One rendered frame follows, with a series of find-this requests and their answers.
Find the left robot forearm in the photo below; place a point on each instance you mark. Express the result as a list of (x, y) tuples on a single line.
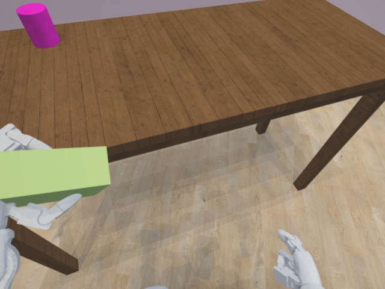
[(9, 259)]

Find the robot left hand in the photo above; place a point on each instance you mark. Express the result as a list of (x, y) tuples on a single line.
[(36, 216)]

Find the robot right hand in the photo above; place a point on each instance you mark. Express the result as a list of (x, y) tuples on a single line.
[(301, 268)]

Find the sponge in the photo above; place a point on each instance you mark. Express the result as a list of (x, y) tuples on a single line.
[(49, 175)]

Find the table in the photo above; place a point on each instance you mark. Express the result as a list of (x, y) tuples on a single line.
[(137, 84)]

